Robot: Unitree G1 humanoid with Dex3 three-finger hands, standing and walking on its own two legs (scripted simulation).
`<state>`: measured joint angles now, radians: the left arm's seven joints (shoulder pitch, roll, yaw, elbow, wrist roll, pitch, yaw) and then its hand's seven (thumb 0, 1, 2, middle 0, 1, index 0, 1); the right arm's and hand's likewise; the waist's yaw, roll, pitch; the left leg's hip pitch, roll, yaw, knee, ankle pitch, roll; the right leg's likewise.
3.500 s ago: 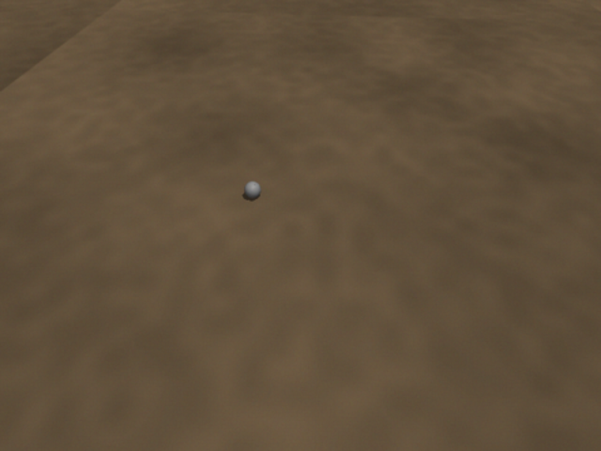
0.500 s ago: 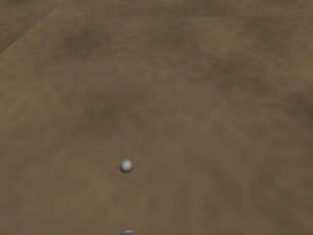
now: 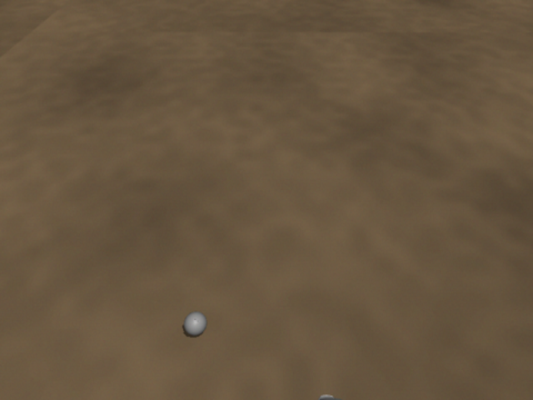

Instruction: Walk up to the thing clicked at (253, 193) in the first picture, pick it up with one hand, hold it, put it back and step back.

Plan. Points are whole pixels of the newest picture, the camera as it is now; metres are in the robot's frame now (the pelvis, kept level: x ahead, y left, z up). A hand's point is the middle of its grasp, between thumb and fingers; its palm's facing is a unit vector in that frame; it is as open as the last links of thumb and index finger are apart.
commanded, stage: walk up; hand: left
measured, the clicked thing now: (195, 323) +0.54 +0.25 -0.72
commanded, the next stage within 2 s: stand in 1.60 s
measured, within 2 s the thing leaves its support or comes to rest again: neither
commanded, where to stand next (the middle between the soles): +0.17 +0.00 m, yaw +2 degrees
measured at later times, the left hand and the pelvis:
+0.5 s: hand out of the picture +0.14 +0.26 -0.16, palm faces +0.01 -0.93 -0.36, open 7.4 cm; pelvis +0.07 -0.01 -0.01, yaw +2 degrees
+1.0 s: hand out of the picture +0.15 +0.26 -0.14, palm faces +0.03 -0.93 -0.36, open 7.4 cm; pelvis +0.09 +0.00 +0.01, yaw +3 degrees
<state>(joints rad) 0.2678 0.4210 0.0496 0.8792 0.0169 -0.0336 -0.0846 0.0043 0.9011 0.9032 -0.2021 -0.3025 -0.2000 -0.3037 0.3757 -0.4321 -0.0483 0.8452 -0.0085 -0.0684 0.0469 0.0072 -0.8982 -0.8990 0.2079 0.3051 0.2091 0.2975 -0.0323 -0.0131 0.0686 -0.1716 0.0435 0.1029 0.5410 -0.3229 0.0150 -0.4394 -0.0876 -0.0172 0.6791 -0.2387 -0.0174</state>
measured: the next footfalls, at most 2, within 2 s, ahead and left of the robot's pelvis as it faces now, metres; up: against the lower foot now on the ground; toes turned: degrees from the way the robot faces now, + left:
right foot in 0.04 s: +0.14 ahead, -0.14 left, +0.00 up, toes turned -1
left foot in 0.36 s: +0.17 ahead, +0.12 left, +0.00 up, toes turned +2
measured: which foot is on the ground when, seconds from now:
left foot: down 0.00-0.06, up 0.08-0.34, down 0.36-1.00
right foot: up 0.00-0.02, down 0.04-1.00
